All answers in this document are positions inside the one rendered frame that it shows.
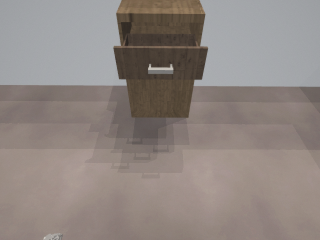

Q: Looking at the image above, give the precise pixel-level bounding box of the cabinet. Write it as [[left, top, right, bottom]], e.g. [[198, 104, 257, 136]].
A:
[[116, 0, 206, 118]]

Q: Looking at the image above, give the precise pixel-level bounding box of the handle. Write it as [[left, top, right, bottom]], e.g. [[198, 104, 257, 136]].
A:
[[148, 64, 174, 74]]

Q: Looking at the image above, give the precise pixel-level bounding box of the drawer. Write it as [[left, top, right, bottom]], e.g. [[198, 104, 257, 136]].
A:
[[113, 33, 208, 80]]

